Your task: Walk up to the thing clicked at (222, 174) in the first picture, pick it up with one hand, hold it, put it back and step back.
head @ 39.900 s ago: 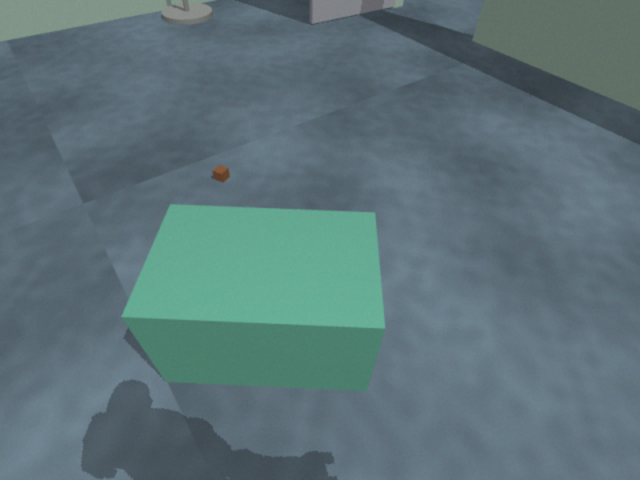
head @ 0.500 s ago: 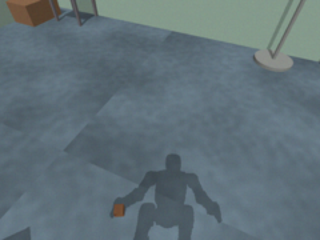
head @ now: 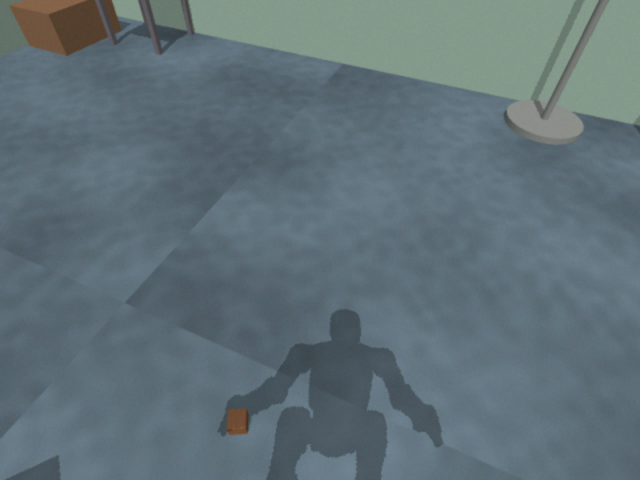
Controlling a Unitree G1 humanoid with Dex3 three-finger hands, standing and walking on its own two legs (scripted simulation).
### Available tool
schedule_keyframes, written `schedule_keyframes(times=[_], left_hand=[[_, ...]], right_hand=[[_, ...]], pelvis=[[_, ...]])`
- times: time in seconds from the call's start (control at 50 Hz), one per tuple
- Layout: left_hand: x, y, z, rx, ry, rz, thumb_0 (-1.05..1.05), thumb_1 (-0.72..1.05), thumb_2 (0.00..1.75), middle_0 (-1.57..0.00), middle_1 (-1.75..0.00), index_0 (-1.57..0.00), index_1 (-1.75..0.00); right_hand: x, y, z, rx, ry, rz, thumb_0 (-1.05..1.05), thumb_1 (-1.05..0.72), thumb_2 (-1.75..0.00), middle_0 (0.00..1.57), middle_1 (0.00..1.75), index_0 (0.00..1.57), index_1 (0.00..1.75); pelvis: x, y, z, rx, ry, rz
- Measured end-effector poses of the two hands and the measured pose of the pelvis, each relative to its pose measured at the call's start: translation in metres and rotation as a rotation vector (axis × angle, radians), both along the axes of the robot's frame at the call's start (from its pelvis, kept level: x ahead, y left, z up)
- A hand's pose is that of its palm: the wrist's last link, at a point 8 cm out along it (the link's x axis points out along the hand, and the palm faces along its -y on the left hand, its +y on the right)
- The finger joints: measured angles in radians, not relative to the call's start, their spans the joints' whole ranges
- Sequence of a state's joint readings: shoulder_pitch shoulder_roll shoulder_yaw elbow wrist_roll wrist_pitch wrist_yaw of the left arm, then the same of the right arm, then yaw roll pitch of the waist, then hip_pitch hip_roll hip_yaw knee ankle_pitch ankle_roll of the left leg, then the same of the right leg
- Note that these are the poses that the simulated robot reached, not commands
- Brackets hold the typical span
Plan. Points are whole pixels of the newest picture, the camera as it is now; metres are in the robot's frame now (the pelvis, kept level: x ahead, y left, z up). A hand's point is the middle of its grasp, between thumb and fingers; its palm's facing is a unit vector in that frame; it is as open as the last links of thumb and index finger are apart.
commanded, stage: stand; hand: left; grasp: from above
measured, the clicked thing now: (237, 421) +0.42 +0.24 -0.76
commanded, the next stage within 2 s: rise first in 0.20 s
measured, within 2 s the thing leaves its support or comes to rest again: neither
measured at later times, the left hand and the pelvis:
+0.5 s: hand out of the picture +0.14 +0.25 -0.17, palm faces -0.02 -0.94 -0.33, open 8.3 cm; pelvis -0.02 +0.00 -0.01, yaw +1 degrees
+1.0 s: hand out of the picture +0.12 +0.27 -0.23, palm faces -0.16 -0.87 -0.47, open 13.8 cm; pelvis -0.02 +0.02 -0.09, yaw +0 degrees
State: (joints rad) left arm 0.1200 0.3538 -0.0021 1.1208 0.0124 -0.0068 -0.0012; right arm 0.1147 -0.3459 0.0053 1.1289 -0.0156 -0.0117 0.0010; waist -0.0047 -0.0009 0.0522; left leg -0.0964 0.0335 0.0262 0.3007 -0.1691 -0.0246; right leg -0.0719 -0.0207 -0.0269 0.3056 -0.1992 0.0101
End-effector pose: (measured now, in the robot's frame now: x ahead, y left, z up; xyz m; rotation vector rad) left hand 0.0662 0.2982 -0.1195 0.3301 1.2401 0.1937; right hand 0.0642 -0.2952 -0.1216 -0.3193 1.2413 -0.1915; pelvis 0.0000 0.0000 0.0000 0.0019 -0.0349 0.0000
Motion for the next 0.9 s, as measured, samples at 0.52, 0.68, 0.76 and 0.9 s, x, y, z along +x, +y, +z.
schedule_keyframes(times=[0.52,0.68,0.76,0.9], left_hand=[[0.067,-0.004,-0.012,-0.018,-0.132,-0.045,0.0,0.56,0.87,-0.19,-0.62,-0.2,-0.61],[0.073,0.003,-0.021,0.051,-0.105,-0.101,0.0,0.06,0.89,-0.14,-0.89,-0.16,-0.86],[0.063,0.005,-0.035,0.063,-0.068,-0.106,0.0,-0.16,0.9,-0.13,-0.95,-0.14,-0.93],[0.056,0.007,-0.06,0.094,-0.1,-0.154,-0.01,-0.38,0.93,-0.1,-1.02,-0.1,-1.0]], right_hand=[[0.008,0.03,-0.009,0.044,-0.149,-0.019,0.01,-0.91,-0.9,0.2,0.29,0.2,0.3],[0.01,0.046,-0.018,0.075,-0.206,-0.041,0.01,-0.88,-0.89,0.2,0.29,0.2,0.3],[0.022,0.049,-0.024,0.073,-0.261,-0.02,0.01,-0.87,-0.89,0.2,0.29,0.2,0.3],[0.05,0.052,-0.04,0.043,-0.337,0.039,0.01,-0.86,-0.89,0.2,0.29,0.2,0.3]], pelvis=[[-0.018,0.001,-0.017,-0.004,0.129,0.009],[-0.015,0.008,-0.032,-0.009,0.181,0.001],[-0.017,0.012,-0.044,-0.012,0.215,-0.001],[-0.019,0.015,-0.072,-0.02,0.282,0.001]])
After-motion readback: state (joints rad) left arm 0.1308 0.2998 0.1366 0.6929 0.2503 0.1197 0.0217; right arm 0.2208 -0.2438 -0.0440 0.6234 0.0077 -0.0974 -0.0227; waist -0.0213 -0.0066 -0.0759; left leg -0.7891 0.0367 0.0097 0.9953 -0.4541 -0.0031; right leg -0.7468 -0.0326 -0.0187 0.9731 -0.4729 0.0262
